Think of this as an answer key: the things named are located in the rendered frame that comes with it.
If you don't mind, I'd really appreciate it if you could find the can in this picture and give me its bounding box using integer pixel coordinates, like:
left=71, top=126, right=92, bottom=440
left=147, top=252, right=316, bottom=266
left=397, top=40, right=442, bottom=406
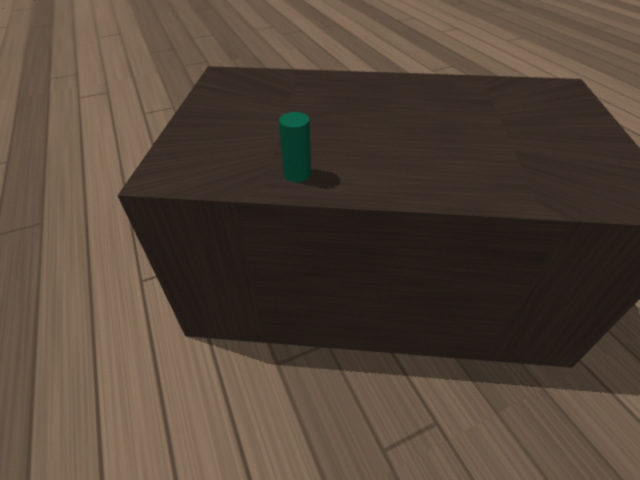
left=279, top=112, right=311, bottom=182

